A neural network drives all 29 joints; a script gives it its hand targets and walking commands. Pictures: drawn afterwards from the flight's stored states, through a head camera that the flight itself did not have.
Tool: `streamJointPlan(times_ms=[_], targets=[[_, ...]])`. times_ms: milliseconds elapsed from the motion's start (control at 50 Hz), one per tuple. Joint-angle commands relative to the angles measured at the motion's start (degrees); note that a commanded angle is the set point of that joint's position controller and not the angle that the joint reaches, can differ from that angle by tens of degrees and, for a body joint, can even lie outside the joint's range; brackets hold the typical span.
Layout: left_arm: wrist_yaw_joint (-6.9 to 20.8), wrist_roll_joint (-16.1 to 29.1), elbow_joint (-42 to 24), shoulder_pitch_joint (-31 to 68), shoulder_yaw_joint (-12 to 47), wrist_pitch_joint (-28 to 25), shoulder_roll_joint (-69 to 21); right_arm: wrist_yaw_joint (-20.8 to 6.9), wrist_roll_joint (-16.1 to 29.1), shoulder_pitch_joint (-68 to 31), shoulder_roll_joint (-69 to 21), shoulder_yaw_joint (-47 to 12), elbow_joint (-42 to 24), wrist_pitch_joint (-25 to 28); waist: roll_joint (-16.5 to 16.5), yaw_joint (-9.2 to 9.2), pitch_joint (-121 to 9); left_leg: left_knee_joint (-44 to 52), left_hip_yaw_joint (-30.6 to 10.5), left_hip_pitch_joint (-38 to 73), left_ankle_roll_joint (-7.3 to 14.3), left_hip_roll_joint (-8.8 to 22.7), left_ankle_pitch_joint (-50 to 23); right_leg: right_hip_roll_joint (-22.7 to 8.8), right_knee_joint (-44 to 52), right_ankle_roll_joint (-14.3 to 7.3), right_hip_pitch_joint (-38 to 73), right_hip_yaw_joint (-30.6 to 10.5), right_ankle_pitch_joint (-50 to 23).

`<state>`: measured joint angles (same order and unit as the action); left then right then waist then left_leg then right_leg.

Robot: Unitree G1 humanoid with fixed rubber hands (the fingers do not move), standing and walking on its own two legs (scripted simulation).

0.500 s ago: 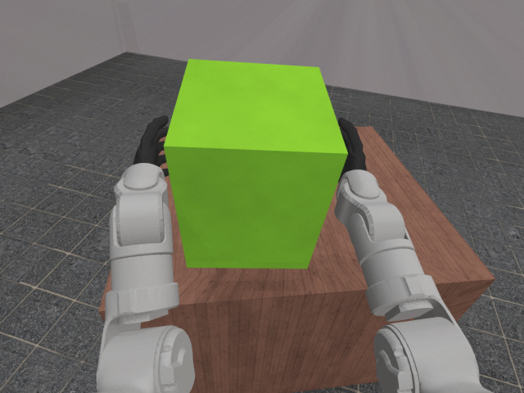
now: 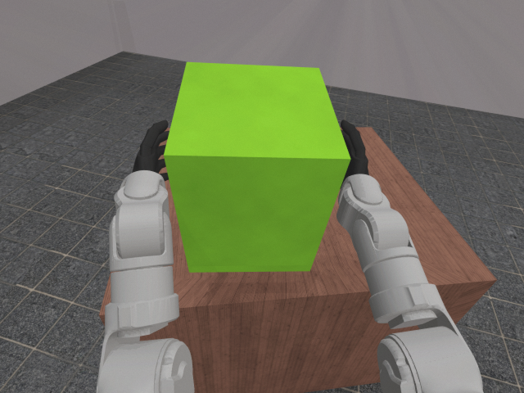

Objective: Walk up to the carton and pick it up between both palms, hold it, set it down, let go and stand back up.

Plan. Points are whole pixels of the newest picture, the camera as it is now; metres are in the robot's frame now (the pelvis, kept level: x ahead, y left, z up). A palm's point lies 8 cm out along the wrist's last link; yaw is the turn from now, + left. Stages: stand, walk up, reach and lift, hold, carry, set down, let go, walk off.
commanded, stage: hold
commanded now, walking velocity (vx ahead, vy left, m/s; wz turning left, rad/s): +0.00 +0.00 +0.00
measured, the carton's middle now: (252, 173) +0.40 +0.01 +0.18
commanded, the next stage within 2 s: none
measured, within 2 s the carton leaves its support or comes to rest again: neither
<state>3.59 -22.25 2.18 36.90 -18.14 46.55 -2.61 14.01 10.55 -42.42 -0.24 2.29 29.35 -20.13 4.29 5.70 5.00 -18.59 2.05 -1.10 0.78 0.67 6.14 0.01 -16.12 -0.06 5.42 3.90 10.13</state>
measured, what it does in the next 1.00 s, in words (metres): stands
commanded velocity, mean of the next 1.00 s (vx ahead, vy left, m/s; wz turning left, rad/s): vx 0.00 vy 0.00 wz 0.00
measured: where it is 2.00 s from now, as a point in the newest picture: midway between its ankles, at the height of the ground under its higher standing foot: outside the picture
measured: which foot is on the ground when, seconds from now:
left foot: down 0.00-1.00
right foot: down 0.00-1.00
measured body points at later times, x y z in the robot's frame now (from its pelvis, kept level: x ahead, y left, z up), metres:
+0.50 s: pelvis +0.00 -0.01 +0.00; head -0.04 +0.03 +0.45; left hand +0.38 +0.15 +0.21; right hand +0.38 -0.14 +0.21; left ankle +0.06 +0.11 -0.75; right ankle +0.00 -0.11 -0.75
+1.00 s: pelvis +0.00 +0.00 +0.00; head -0.04 +0.03 +0.45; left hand +0.38 +0.16 +0.21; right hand +0.38 -0.14 +0.21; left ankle +0.06 +0.11 -0.75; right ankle +0.00 -0.11 -0.75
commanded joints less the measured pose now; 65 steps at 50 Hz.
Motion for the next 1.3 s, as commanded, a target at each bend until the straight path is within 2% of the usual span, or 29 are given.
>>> streamJointPlan(times_ms=[0, 40, 60, 80, 100, 120, 200, 240, 260, 360, 420, 460, 540, 580, 660, 680, 720, 780, 820, 860, 920, 980, 1000, 1040, 1080, 1100, 1200, 1240, 1280], targets=[[7.25, 10.03, -4.94, 37.83, 27.43, -3.96, -27.61, -7.33, 3.57, -43.04, -27.62, -19.08, -16.80, 4.54, -7.66, 0.05, -26.27, 1.14, 1.09, 12.57, -1.88, -1.24, -9.78, 3.19, 2.54, 1.66, -3.99, 2.71, -4.48], [7.26, 9.66, -5.72, 38.03, 27.04, -3.96, -26.40, -7.17, 4.11, -41.92, -28.27, -20.10, -15.99, 4.09, -6.50, 0.20, -26.56, 0.71, 1.48, 13.33, -1.47, -1.56, -10.48, 3.03, 2.76, 2.54, -3.43, 2.27, -6.87], [7.72, 8.81, -2.27, 35.68, 25.39, -3.39, -26.29, -6.97, 3.55, -41.23, -26.97, -19.12, -14.95, 3.80, -6.13, -0.05, -23.80, 1.45, 1.31, 11.98, -1.16, -1.60, -8.52, 2.74, 3.10, 2.28, -3.73, 2.08, -5.67], [8.02, 7.98, -2.23, 36.27, 24.84, -3.37, -26.29, -7.02, 2.44, -40.57, -27.11, -17.99, -12.29, 3.55, -5.98, 0.19, -22.14, 2.44, 1.66, 10.90, -1.08, -1.45, -5.79, 2.90, 3.15, 2.33, -3.72, 2.26, -3.19], [8.24, 7.82, -1.50, 37.58, 24.02, -3.24, -26.25, -7.32, 2.43, -42.52, -27.26, -17.54, -13.31, 3.90, -6.10, 0.49, -22.24, 2.47, 2.11, 9.90, -0.71, -1.60, -3.87, 2.67, 3.33, 2.25, -3.77, 1.92, -1.97], [8.41, 7.48, -1.43, 37.03, 23.30, -3.17, -26.29, -7.42, 2.01, -41.81, -27.41, -17.06, -12.73, 3.83, -5.20, -0.51, -21.86, 3.26, 1.51, 9.72, -0.45, -1.41, -4.10, 2.79, 3.41, 2.42, -4.08, 2.34, -2.03], [8.19, 10.33, -6.23, 40.09, 27.01, -4.38, -27.57, -7.21, 2.74, -42.31, -28.77, -18.25, -15.69, 5.17, -6.60, 1.78, -28.16, 0.57, 1.87, 13.40, -1.60, -1.92, -9.85, 3.08, 2.69, 2.17, -3.08, 2.24, -7.05], [7.86, 9.91, -4.96, 38.84, 26.06, -4.59, -27.29, -7.15, 3.44, -43.55, -28.16, -19.27, -17.05, 5.12, -5.99, 0.81, -27.91, -0.18, 1.24, 14.14, -1.58, -1.90, -11.97, 3.35, 2.61, 2.46, -3.68, 2.92, -8.28], [7.78, 10.17, -4.81, 39.31, 26.29, -4.81, -26.78, -6.95, 3.14, -43.06, -28.51, -19.56, -16.12, 5.03, -6.03, 1.31, -28.11, -0.54, 1.38, 13.94, -1.50, -2.10, -11.71, 3.13, 2.22, 2.67, -3.40, 2.58, -8.58], [7.88, 8.94, -3.05, 38.31, 25.19, -4.47, -25.74, -6.95, 2.56, -43.07, -28.95, -19.52, -16.20, 4.97, -4.58, -0.09, -26.59, 1.12, 1.98, 11.24, -0.10, -2.17, -7.68, 2.37, 2.36, 3.28, -2.70, 2.19, -7.30], [8.44, 8.79, -5.11, 36.23, 25.13, -4.03, -26.07, -6.30, 3.37, -40.15, -28.31, -20.21, -15.18, 4.53, -5.57, 0.84, -25.85, 0.26, 1.70, 12.73, -0.70, -2.07, -11.27, 2.40, 2.25, 3.51, -1.73, 1.99, -11.70], [8.33, 10.18, -7.96, 36.85, 27.79, -4.17, -26.54, -6.01, 5.30, -40.83, -28.74, -21.85, -18.68, 4.76, -7.07, 1.15, -29.40, -1.21, 1.13, 14.57, -1.56, -2.25, -15.59, 2.48, 1.62, 3.23, -0.78, 1.61, -15.62], [8.14, 9.05, -5.79, 36.45, 26.05, -3.85, -26.41, -6.05, 5.34, -41.57, -27.99, -21.94, -18.20, 4.32, -5.82, 0.29, -26.33, -0.06, 1.68, 13.40, -1.14, -2.30, -12.19, 2.48, 2.09, 3.61, -1.42, 2.05, -11.33], [8.49, 7.58, -3.30, 34.37, 24.25, -3.24, -25.23, -6.13, 4.38, -39.73, -27.93, -20.62, -15.33, 3.65, -5.68, -0.60, -21.58, 1.44, 1.59, 10.67, -0.71, -2.09, -8.58, 2.45, 2.92, 3.12, -2.15, 2.07, -7.88], [8.05, 9.66, -6.41, 40.18, 27.00, -4.23, -26.48, -7.04, 3.10, -42.66, -29.29, -18.79, -15.99, 4.39, -6.55, 0.50, -26.00, 2.01, 1.47, 10.88, -0.64, -1.70, -5.91, 2.48, 2.76, 2.44, -4.23, 2.10, -4.20], [7.81, 9.75, -4.97, 41.43, 26.43, -4.33, -25.97, -7.35, 2.45, -42.63, -29.17, -17.99, -13.94, 4.21, -6.29, 0.91, -24.01, 2.28, 1.90, 10.81, -0.63, -1.85, -4.05, 2.51, 3.13, 2.27, -5.38, 2.31, -2.24], [7.51, 10.40, -5.78, 41.85, 27.43, -4.71, -27.01, -7.67, 2.55, -43.00, -28.88, -17.80, -15.32, 4.60, -7.61, 0.57, -26.58, 1.89, 1.64, 12.03, -0.88, -1.52, -5.96, 2.64, 2.64, 2.54, -4.86, 2.80, -3.26], [8.20, 9.03, -1.85, 37.76, 24.88, -3.85, -26.00, -6.85, 1.82, -41.85, -28.00, -17.47, -13.84, 4.07, -5.93, 1.13, -24.08, 2.06, 1.48, 11.39, -0.64, -1.89, -5.50, 2.45, 3.32, 2.82, -3.89, 2.54, -4.85], [8.87, 7.92, -0.58, 35.45, 23.86, -3.36, -26.24, -6.61, 1.51, -41.22, -27.71, -17.54, -14.29, 4.19, -5.18, 0.13, -22.68, 2.42, 2.19, 10.47, -0.39, -1.96, -6.09, 2.21, 3.15, 3.13, -2.61, 2.26, -6.19], [9.11, 8.33, -2.81, 36.92, 23.96, -3.54, -25.41, -6.54, 2.62, -42.25, -28.17, -18.84, -15.63, 4.51, -4.36, 0.15, -25.37, 1.71, 2.00, 11.14, -0.26, -2.09, -7.11, 2.42, 2.49, 3.24, -1.38, 2.40, -7.60], [8.46, 9.93, -5.75, 40.35, 25.89, -4.49, -26.87, -6.99, 2.81, -43.66, -28.71, -18.72, -16.07, 5.05, -6.48, 0.99, -27.28, 0.80, 1.51, 11.88, -0.98, -1.74, -8.15, 2.53, 2.69, 2.72, -3.45, 2.54, -6.34], [8.24, 9.72, -5.11, 40.05, 25.96, -5.02, -25.83, -6.95, 2.81, -42.48, -28.87, -18.83, -14.96, 5.11, -6.38, 1.33, -28.00, 0.06, 1.42, 13.16, -1.00, -1.88, -10.07, 2.48, 2.29, 2.88, -3.20, 2.54, -8.65], [8.16, 9.05, -5.47, 38.59, 25.93, -4.81, -26.24, -6.94, 3.12, -40.65, -28.17, -19.00, -14.26, 4.97, -7.73, 0.47, -27.20, 0.21, 1.44, 13.39, -1.43, -1.92, -12.18, 2.72, 2.10, 2.82, -2.40, 2.79, -9.72], [7.89, 9.66, -4.59, 36.98, 26.56, -4.16, -27.00, -6.84, 3.38, -42.95, -26.90, -19.41, -16.97, 5.60, -7.72, 0.98, -28.09, -0.49, 1.51, 14.32, -1.60, -1.79, -12.39, 2.87, 2.07, 2.74, -2.62, 2.74, -8.99], [7.57, 10.15, -7.37, 37.53, 28.16, -4.24, -26.84, -6.84, 3.76, -42.43, -27.97, -20.33, -18.23, 5.61, -7.45, 1.08, -30.77, -0.96, 1.27, 15.44, -1.58, -1.69, -13.73, 3.07, 1.61, 2.62, -2.50, 3.03, -10.10], [7.53, 10.29, -7.51, 37.10, 27.92, -4.16, -26.72, -6.68, 3.61, -40.59, -27.14, -20.11, -16.53, 5.15, -7.19, 1.47, -27.25, -0.88, 1.07, 15.02, -2.06, -1.65, -14.65, 3.09, 1.81, 2.57, -3.30, 2.66, -10.87], [8.01, 8.61, -4.42, 35.40, 25.69, -3.43, -25.91, -6.62, 3.44, -40.03, -27.34, -19.94, -15.90, 4.19, -5.43, 0.15, -23.49, 1.01, 1.34, 11.66, -1.41, -1.75, -10.52, 2.80, 2.90, 2.65, -1.77, 2.42, -8.31], [8.14, 9.00, -7.01, 36.25, 27.13, -3.24, -26.21, -6.56, 4.43, -39.22, -27.57, -19.87, -15.56, 3.88, -7.21, 1.12, -22.83, 0.93, 1.55, 11.93, -1.86, -1.66, -10.57, 2.82, 2.43, 2.71, -2.15, 2.31, -8.50], [8.10, 9.28, -6.19, 37.32, 26.62, -3.40, -26.71, -6.60, 4.02, -41.77, -27.73, -19.75, -16.30, 4.11, -6.62, 0.66, -23.10, 1.05, 1.67, 11.54, -1.62, -1.82, -9.21, 2.82, 2.83, 2.86, -2.86, 2.79, -6.51]])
